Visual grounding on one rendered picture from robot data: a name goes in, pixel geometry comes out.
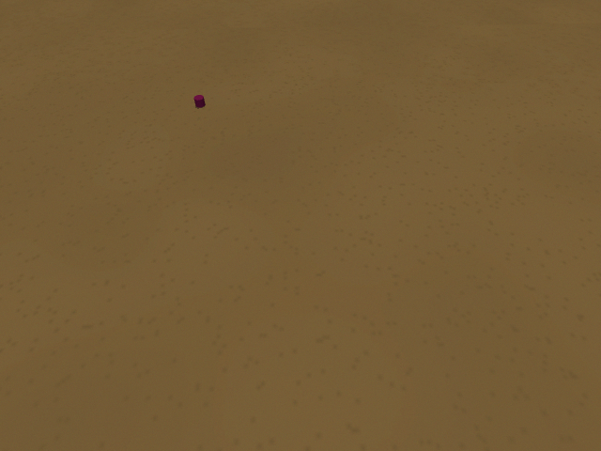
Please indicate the tin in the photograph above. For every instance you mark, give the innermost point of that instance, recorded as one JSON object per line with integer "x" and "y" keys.
{"x": 199, "y": 101}

